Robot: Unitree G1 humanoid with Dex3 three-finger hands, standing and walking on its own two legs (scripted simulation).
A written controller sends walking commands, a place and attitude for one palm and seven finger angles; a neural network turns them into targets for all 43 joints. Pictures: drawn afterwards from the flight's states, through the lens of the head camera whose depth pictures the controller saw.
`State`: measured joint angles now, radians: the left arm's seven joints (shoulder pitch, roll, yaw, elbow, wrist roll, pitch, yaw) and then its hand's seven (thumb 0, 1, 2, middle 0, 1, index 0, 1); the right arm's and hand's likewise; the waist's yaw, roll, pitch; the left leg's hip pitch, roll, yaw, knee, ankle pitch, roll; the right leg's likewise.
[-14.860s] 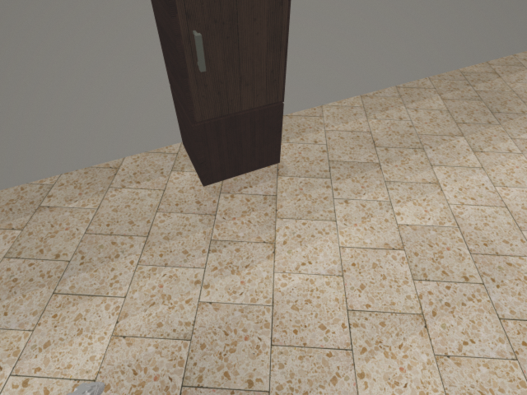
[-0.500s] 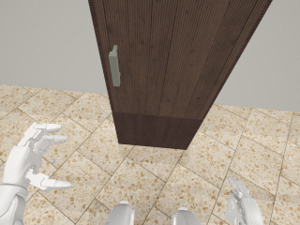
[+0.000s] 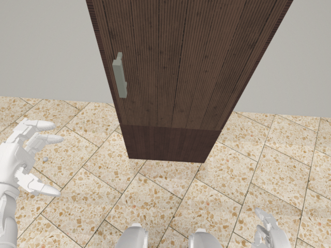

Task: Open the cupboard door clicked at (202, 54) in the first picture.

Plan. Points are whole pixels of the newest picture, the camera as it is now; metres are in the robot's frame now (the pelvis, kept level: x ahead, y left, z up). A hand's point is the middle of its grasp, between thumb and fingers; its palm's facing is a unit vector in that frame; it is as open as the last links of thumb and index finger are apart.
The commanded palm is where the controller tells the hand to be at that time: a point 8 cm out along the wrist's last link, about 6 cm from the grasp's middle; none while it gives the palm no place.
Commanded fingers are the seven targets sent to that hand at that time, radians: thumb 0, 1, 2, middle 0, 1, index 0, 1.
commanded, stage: raise the hand with hooked fingers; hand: left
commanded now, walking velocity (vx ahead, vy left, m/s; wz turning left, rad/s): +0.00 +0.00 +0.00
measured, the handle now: (121, 75) +0.57 +0.17 +0.04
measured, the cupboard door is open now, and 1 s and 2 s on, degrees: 0 0 0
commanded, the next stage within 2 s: move the hooked fingers beside the handle in 0.38 s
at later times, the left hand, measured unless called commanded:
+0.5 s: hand (52, 161) +0.29 +0.26 +0.05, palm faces +0.02 -1.00 -0.05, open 14.0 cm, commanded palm +0.27 +0.31 +0.05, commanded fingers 0.00 -0.50 0.30 -0.30 -1.20 -0.30 -1.20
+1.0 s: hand (71, 133) +0.36 +0.25 +0.05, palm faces +0.01 -1.00 -0.03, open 14.0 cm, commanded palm +0.33 +0.29 +0.05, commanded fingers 0.00 -0.50 0.30 -0.30 -1.20 -0.30 -1.20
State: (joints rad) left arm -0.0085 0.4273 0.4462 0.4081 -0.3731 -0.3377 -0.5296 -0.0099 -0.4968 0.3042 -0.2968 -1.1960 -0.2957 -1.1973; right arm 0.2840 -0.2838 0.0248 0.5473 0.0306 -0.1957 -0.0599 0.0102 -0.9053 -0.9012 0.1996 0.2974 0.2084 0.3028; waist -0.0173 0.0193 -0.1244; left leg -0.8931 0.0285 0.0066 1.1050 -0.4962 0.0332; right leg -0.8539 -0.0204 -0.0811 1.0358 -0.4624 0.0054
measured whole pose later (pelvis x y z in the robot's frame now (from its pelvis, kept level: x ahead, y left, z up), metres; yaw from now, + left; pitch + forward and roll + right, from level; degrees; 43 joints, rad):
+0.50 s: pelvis +0.00 -0.01 +0.00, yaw +0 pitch +16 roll -3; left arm 0.00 0.40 0.44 0.43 -0.37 -0.37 -0.53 -0.01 -0.50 0.30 -0.30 -1.20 -0.30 -1.20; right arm 0.27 -0.27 0.03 0.54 0.03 -0.18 -0.06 0.01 -0.91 -0.90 0.20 0.30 0.21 0.30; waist -0.02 0.02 -0.13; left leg -0.89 0.04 0.00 1.10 -0.50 0.02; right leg -0.85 -0.01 -0.09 1.04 -0.47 -0.01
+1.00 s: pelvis +0.00 -0.01 +0.00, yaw -1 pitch +18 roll -2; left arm -0.27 0.43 0.43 0.63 -0.29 -0.36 -0.46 -0.01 -0.50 0.30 -0.30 -1.20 -0.30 -1.20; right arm 0.29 -0.27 0.03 0.57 0.03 -0.13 -0.06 0.01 -0.91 -0.90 0.20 0.30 0.21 0.30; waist -0.05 0.01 -0.13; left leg -0.93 0.04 0.01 1.11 -0.50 0.02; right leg -0.90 -0.01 -0.07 1.06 -0.47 -0.01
